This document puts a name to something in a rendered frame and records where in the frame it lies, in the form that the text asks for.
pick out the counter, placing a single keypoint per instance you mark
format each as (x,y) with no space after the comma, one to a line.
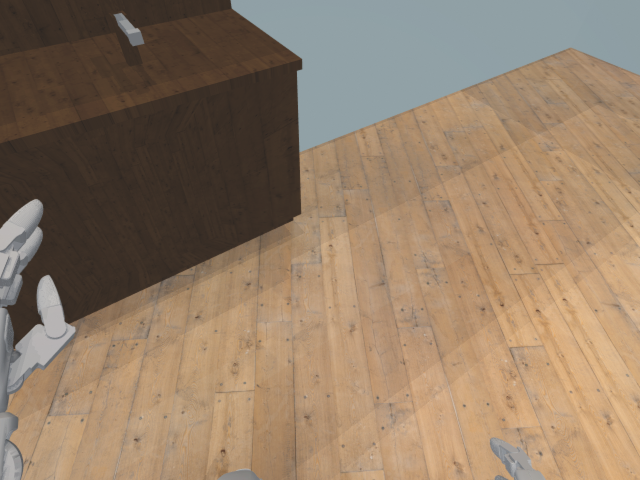
(148,159)

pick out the robot right hand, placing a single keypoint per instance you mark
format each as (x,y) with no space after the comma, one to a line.
(516,461)

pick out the left robot forearm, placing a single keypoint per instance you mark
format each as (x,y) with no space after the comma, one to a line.
(11,460)

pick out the robot left hand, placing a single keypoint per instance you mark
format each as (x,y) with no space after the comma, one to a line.
(20,238)

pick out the tap lever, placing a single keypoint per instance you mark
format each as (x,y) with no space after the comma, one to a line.
(134,34)

